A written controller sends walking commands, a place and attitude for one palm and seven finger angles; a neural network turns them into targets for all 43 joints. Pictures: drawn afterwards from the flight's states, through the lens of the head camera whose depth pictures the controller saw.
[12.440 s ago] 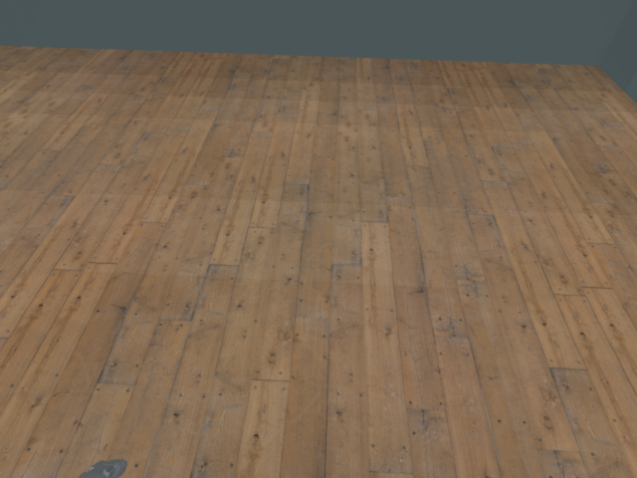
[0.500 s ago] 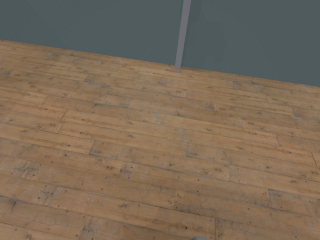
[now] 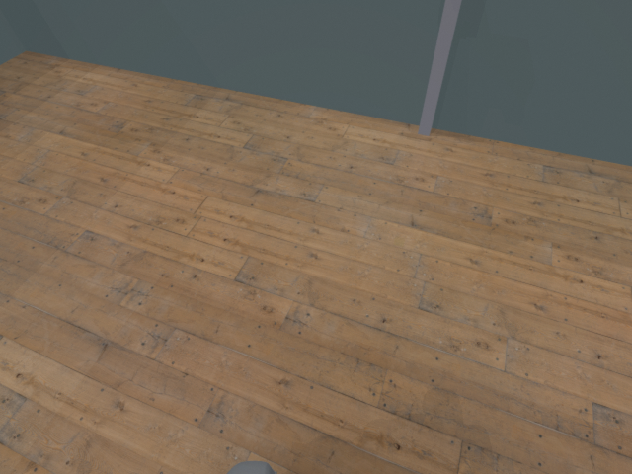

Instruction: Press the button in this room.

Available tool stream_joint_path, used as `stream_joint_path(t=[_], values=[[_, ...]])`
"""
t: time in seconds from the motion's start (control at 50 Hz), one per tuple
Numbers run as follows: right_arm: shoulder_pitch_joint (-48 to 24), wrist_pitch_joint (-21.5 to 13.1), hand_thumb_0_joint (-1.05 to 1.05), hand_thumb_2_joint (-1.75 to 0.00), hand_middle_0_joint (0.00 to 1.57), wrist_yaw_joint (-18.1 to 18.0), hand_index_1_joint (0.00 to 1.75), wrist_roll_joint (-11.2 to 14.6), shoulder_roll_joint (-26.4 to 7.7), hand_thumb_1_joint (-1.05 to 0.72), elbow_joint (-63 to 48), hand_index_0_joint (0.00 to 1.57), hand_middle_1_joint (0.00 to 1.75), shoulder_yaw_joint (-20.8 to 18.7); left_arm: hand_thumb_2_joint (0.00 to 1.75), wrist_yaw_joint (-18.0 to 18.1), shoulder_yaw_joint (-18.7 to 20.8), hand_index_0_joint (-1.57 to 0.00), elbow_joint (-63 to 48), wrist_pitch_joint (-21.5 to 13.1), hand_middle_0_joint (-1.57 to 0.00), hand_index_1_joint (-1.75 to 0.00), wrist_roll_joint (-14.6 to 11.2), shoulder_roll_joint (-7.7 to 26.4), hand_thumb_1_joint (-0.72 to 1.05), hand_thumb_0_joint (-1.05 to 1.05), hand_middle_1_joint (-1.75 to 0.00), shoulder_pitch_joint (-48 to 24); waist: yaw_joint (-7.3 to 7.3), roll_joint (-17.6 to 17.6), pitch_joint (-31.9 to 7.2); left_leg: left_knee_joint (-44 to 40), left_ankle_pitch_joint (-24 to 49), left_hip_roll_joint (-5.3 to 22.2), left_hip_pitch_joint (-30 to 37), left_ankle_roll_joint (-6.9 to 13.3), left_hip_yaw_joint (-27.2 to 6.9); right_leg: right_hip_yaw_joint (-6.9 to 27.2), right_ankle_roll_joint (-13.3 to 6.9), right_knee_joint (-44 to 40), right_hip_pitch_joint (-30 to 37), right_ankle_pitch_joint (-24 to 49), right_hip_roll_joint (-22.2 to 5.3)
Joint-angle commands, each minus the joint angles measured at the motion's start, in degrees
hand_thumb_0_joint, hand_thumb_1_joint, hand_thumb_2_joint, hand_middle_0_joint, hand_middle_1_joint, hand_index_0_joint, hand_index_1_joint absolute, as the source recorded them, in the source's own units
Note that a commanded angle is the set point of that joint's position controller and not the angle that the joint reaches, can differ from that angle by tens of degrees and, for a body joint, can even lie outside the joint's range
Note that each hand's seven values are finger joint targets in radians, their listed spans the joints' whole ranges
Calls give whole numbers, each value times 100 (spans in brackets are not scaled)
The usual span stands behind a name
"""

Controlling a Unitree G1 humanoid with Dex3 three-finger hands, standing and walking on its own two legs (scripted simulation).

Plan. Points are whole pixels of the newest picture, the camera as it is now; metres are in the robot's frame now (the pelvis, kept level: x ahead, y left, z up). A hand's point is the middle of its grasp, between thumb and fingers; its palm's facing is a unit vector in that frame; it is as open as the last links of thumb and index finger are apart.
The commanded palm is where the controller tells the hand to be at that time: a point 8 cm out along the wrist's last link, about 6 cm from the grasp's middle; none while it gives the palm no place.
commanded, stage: turn or walk to find it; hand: left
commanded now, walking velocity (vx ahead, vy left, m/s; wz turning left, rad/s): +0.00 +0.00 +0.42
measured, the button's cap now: out of the picture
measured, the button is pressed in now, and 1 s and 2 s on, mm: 0 0 0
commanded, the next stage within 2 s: none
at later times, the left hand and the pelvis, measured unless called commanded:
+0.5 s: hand out of the picture +0.03 +0.24 -0.16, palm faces +0.24 -0.93 -0.27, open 7.4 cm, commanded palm none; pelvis -0.02 +0.02 +0.00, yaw +12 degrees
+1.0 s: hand out of the picture -0.11 +0.20 -0.18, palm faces +0.49 -0.84 -0.25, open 7.4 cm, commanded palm none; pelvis -0.04 +0.01 -0.01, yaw +27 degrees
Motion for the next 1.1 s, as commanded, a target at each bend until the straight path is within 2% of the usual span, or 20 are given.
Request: stream_joint_path(t=[0.0, 0.08, 0.1, 0.12, 0.14, 0.24, 0.4, 0.48, 0.5, 0.52, 0.54, 0.6, 0.66, 0.78, 0.86, 0.92, 0.96, 0.98, 1.0, 1.08], values=[[-605, -234, 0, -90, 20, -27, 30, 70, -195, -90, -582, 20, 30, 65, 90, 63, 380, -20, -159, -119, -20, -30, 52, 1466, 90, 0, -30, 411, 386, -1216, -457, -1101, -363, -37, -44, 45, 320, 1016, -750, -845, 771, 2138, -1464], [10, -342, 0, -90, 20, -53, 30, 65, -311, -90, -408, 20, 30, 63, 90, 41, 394, -20, -118, -40, -20, -30, -26, 1417, 90, 0, -30, 189, 0, -866, -709, -3163, 1077, -54, 1333, 168, 498, 456, -202, 109, 209, 1862, -1235], [159, -407, 0, -90, 20, -53, 30, 42, -697, -90, -396, 20, 30, -14, 90, 19, 362, -20, -196, 8, -20, -30, -77, 1184, 90, 0, -30, 250, -90, 151, -844, -3689, 1778, 604, 2073, 423, -400, 169, 143, 997, -626, 877, -803], [318, -421, 0, -90, 20, -77, 30, 2, -1250, -90, -434, 20, 30, -136, 90, -21, 256, -20, -425, 35, -20, -30, -85, 795, 90, 0, -30, 139, -187, 1716, -655, -3895, 3550, 1941, 2401, 1062, -2043, 49, 527, 2076, -1957, -1729, -99], [546, -393, 0, -90, 20, -131, 30, 5, -1346, -90, -325, 20, 30, -155, 90, 18, 188, -20, -524, 102, -20, -30, -28, 834, 90, 0, -30, -348, -388, 1400, -589, -3945, 3690, 2181, 1963, 1391, -2105, 592, 494, 2792, -1877, -2041, -77], [-343, -449, 0, -90, 20, -232, 30, 13, -840, -90, -491, 20, 30, 13, 90, -76, 242, -20, -176, 72, -20, -30, -68, 866, 90, 0, -30, -194, 14, 808, -479, -3698, 3946, 1198, 1750, 1246, -1018, 917, 540, 3251, -1745, -900, 47], [-269, -364, 0, -90, 20, -191, 30, -30, -944, -90, -557, 20, 30, -80, 90, -36, 191, -20, -383, 61, -20, -30, -95, 745, 90, 0, -30, -362, -95, 841, -496, -3615, 3519, 1126, 1576, 1341, -1567, 883, 533, 1638, -1071, -1057, 334], [-471, -331, 0, -90, 20, -163, 30, 7, -884, -90, -651, 20, 30, -110, 90, -8, 214, -20, -253, -54, -20, -30, -101, 830, 90, 0, -30, 256, 186, 724, -699, -3061, 3188, 759, 978, 1026, -1578, 730, 464, -261, 248, 163, 473], [-471, -340, 0, -90, 20, -138, 30, 45, -723, -90, -683, 20, 30, -100, 90, 13, 248, -20, -228, -113, -20, -30, -66, 1027, 90, 0, -30, 469, 291, 266, -766, -2638, 2440, 451, 509, 742, -1350, 1018, 387, -898, 880, 621, 129], [-360, -355, 0, -90, 20, -102, 30, 87, -345, -90, -786, 20, 30, -38, 90, 66, 342, -20, -214, -169, -20, -30, 19, 1497, 90, 0, -30, 565, 287, -1160, -816, -1604, 844, -268, -550, 353, -553, 2346, -68, -1169, 1539, 1136, -1189], [-498, -291, 0, -90, 20, -114, 30, 47, -393, -90, -906, 20, 30, -64, 90, 74, 391, -20, -311, -167, -20, -30, 7, 1709, 90, 0, -30, 529, 373, -1712, -618, -422, -925, -503, -759, 206, -351, 2969, -716, -1397, 928, 1573, -2108], [-470, -141, 0, -90, 20, -40, 30, -8, -481, -90, -616, 20, 30, -130, 90, 70, 299, -20, -494, -146, -20, -30, -26, 1234, 90, 0, -30, -221, 45, -795, 87, 1265, -110, -160, -731, 226, -573, 2100, -686, -1534, -267, 394, -1418], [-124, -123, 0, -90, 20, 11, 30, -20, -371, -90, -469, 20, 30, -88, 90, 88, 264, -20, -558, -189, -20, -30, 1, 1069, 90, 0, -30, -383, -69, -976, -106, 1230, 340, -74, -599, 80, -314, 1349, -522, -1412, -74, 657, -1112], [-729, -167, 0, -90, 20, -16, 30, 26, -273, -90, -569, 20, 30, 23, 90, 67, 312, -20, -203, -179, -20, -30, 30, 1280, 90, 0, -30, 449, 346, -997, -330, -201, -182, -45, -447, -27, 51, 1125, -710, -1038, 812, 2241, -1321], [-785, -244, 0, -90, 20, -38, 30, 81, -208, -90, -581, 20, 30, 106, 90, 61, 371, -20, -82, -140, -20, -30, 51, 1448, 90, 0, -30, 508, 397, -1192, -558, -1232, -350, -52, -20, 50, 296, 986, -788, -720, 1040, 2786, -1435], [-430, -302, 0, -90, 20, -67, 30, 80, -240, -90, -488, 20, 30, 109, 90, 52, 392, -20, -23, -97, -20, -30, 20, 1475, 90, 0, -30, 345, 174, -1170, -665, -2390, 369, -92, 747, 125, 513, 738, -529, -328, 714, 2539, -1387], [-54, -402, 0, -90, 20, -57, 30, 45, -658, -90, -418, 20, 30, 21, 90, 26, 369, -20, -91, -24, -20, -30, -69, 1217, 90, 0, -30, 328, -73, -42, -847, -3686, 1781, 513, 2096, 399, -229, 223, 58, 880, -431, 1202, -890], [114, -415, 0, -90, 20, -80, 30, 1, -1219, -90, -451, 20, 30, -102, 90, -16, 268, -20, -295, 9, -20, -30, -92, 832, 90, 0, -30, 282, -153, 1627, -700, -3868, 3486, 1871, 2520, 1052, -1952, 20, 477, 1956, -1839, -1528, -143], [323, -363, 0, -90, 20, -117, 30, 3, -1347, -90, -350, 20, 30, -132, 90, 14, 204, -20, -429, 73, -20, -30, -33, 855, 90, 0, -30, -141, -352, 1403, -628, -3993, 3453, 2197, 1986, 1492, -2085, 516, 443, 2708, -1755, -2128, -42], [-482, -413, 0, -90, 20, -222, 30, -4, -861, -90, -503, 20, 30, 26, 90, -61, 260, -20, -169, 85, -20, -30, -52, 880, 90, 0, -30, -129, 44, 877, -333, -3846, 3369, 1297, 1594, 1280, -1184, 936, 495, 3302, -1787, -1002, 3]])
